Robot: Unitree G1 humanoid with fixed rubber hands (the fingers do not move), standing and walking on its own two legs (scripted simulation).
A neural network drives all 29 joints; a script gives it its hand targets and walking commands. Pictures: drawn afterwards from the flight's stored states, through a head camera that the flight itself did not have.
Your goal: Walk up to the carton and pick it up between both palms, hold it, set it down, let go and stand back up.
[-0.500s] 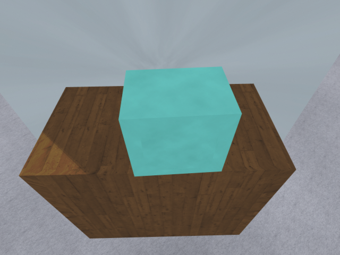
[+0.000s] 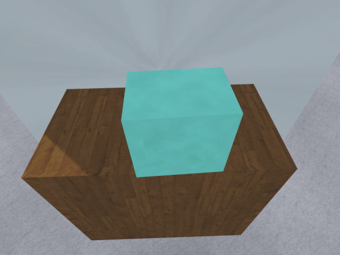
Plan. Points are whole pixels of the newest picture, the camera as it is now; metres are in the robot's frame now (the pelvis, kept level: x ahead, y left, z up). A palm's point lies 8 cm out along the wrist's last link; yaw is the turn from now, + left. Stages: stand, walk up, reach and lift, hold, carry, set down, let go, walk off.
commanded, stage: stand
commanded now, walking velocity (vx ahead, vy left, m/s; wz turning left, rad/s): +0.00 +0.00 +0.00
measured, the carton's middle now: (177, 124) +0.45 +0.02 +0.05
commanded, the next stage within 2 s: none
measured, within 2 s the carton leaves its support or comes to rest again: neither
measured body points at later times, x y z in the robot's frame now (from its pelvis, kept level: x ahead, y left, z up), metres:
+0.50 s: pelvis -0.01 +0.00 +0.00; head +0.00 +0.01 +0.45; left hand -0.02 +0.23 -0.16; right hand -0.01 -0.21 -0.16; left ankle -0.03 +0.13 -0.74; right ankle -0.03 -0.09 -0.74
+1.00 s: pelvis -0.01 +0.00 +0.00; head -0.01 +0.01 +0.45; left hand -0.03 +0.23 -0.16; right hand -0.02 -0.21 -0.16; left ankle -0.03 +0.13 -0.74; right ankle -0.03 -0.09 -0.74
